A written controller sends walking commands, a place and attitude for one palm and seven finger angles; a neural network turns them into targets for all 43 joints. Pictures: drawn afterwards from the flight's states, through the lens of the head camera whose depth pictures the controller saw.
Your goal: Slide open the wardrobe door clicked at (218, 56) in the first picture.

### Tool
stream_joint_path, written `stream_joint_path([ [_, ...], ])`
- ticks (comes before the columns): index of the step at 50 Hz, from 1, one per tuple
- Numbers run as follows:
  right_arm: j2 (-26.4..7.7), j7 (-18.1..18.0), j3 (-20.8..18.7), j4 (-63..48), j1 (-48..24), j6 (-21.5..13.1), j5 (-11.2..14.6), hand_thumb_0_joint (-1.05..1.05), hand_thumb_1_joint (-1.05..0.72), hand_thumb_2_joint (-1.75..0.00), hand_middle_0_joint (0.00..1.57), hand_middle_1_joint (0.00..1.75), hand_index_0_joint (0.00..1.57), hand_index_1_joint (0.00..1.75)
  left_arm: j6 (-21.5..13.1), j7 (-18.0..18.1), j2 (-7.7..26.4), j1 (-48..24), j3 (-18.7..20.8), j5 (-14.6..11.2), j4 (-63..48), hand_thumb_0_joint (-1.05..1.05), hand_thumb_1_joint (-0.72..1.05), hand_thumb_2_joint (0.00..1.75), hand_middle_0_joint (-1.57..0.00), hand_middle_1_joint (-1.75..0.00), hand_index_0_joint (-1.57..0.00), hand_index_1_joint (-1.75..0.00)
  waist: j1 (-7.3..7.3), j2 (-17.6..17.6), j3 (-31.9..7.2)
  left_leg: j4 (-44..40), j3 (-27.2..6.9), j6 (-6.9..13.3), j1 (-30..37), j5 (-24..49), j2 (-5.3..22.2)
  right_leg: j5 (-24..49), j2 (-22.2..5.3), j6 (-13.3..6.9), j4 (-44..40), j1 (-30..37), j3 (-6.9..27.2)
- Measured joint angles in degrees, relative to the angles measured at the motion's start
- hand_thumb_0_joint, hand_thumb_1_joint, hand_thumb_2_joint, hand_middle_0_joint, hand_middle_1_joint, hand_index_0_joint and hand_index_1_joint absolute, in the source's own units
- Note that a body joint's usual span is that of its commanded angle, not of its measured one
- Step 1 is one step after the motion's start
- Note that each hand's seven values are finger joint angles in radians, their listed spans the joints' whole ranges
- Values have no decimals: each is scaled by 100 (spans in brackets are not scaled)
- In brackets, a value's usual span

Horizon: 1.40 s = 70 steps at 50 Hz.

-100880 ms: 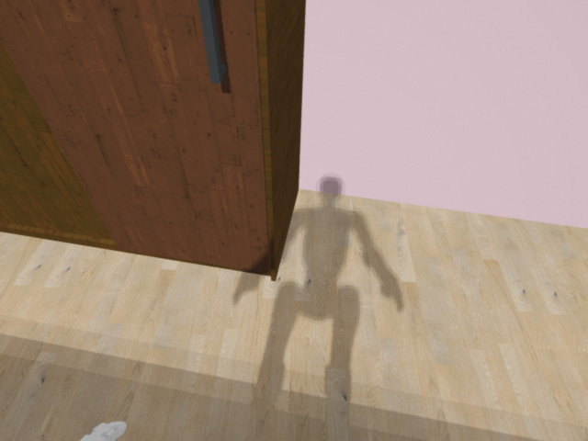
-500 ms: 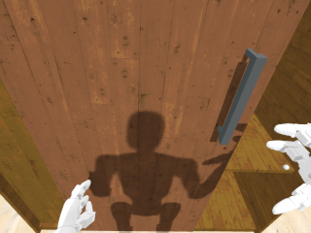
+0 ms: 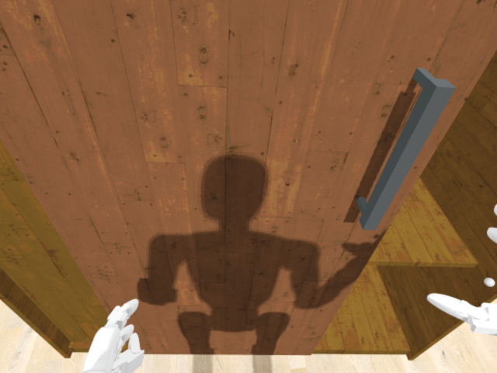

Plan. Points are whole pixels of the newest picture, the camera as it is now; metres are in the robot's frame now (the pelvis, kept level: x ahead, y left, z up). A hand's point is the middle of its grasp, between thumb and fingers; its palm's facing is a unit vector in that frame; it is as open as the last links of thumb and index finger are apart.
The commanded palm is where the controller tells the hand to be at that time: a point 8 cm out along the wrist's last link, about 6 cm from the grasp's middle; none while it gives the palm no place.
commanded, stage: draw the hand back to the body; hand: right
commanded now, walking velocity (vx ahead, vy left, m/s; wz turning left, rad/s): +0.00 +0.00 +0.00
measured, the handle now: (391, 159) +0.35 -0.21 +0.22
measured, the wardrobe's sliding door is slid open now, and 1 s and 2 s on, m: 0.39 0.39 0.39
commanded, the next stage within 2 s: step back with the hand held close in 0.80 s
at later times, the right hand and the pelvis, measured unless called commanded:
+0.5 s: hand (467, 259) +0.22 -0.28 +0.16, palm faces +0.44 +0.82 -0.37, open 8.1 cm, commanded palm +0.17 -0.31 +0.18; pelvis +0.02 -0.01 +0.01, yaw +2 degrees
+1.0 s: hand (474, 265) +0.20 -0.28 +0.17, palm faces +0.45 +0.81 -0.38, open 7.4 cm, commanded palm +0.16 -0.31 +0.18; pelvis +0.01 -0.01 +0.01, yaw +1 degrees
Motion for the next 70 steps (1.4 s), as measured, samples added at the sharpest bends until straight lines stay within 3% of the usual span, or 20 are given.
stream_joint_path([
  [5,71,-67,70,276,-25,-227,-77,-1,-1,-47,24,82,24,82,205,-42,-92,-3,-2,32,125,1,91,90,-20,-30,-20,-30,69,-43,-17,-6,-102,-64,51,-47,115,37,106,-60,-217,173,-113],
  [13,101,26,268,376,56,-221,-164,0,-30,-61,23,65,23,65,437,-94,-160,-54,1,57,55,1,91,90,-20,-30,-20,-30,139,97,-48,-126,-217,-102,203,-67,158,23,147,-89,-420,396,-227],
  [30,161,-8,290,329,-45,-63,-195,1,-82,-86,21,34,21,34,700,-136,-80,-240,59,79,-173,1,91,90,-20,-30,-20,-30,62,146,-8,-382,-220,-146,365,36,184,85,184,-123,-607,524,-231],
  [48,132,11,246,404,-91,-111,-201,1,-89,-90,21,30,21,30,820,-122,-127,-148,11,72,-123,1,91,90,-20,-30,-20,-30,89,66,43,-486,-184,-112,398,170,117,192,122,-100,-631,513,-192],
  [53,50,-43,-4,253,-165,-395,-313,1,-89,-90,21,30,21,30,1014,-133,-82,-228,15,107,-253,1,91,90,-20,-30,-20,-30,185,116,122,-463,-173,-108,63,285,9,156,7,-100,-355,72,-174],
  [61,-94,-54,64,-272,406,-492,-345,1,-89,-90,21,30,21,30,1239,-83,-33,-209,145,79,-571,1,91,90,-20,-30,-20,-30,382,297,244,-92,-358,-232,-511,289,147,269,111,-233,-309,-302,-381],
  [66,-398,-98,-204,-498,564,-602,-344,1,-89,-90,22,30,22,30,1248,-39,-142,-132,141,63,-645,1,91,90,-20,-30,-20,-30,401,437,252,110,-374,-275,-744,296,210,329,163,-294,-218,-487,-406],
  [70,-413,-158,-387,-494,476,-685,-377,1,-89,-90,21,30,22,30,1148,-41,-195,-86,100,65,-672,1,91,90,-20,-30,-20,-30,367,450,253,299,-353,-293,-898,293,236,351,182,-333,-66,-637,-392],
])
